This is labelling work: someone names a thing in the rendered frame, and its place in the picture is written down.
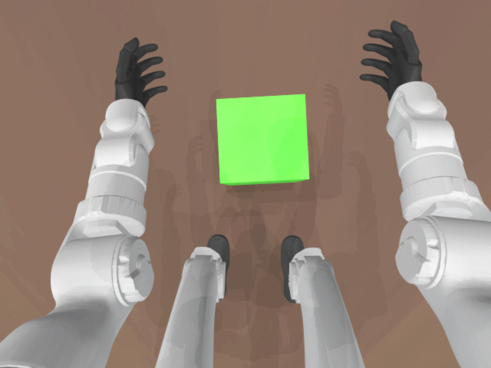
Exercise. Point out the robot left hand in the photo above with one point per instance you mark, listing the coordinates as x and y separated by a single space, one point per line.
129 84

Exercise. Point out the left robot foot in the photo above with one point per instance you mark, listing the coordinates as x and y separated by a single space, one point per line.
220 244

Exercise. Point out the right robot foot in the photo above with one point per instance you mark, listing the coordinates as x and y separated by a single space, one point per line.
290 247

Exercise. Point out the carton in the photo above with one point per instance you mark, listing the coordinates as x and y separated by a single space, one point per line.
262 140

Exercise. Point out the robot right upper arm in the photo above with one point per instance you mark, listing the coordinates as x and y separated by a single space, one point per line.
449 260

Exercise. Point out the robot right hand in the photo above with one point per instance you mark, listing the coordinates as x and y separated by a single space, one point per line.
404 57

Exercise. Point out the robot left forearm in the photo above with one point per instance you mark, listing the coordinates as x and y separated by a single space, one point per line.
118 179

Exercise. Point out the robot right forearm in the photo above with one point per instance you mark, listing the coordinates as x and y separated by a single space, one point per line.
428 159

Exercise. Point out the robot foot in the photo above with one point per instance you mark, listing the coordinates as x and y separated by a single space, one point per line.
290 247
220 244

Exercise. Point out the robot left upper arm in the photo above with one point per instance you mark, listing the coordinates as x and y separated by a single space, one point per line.
96 282

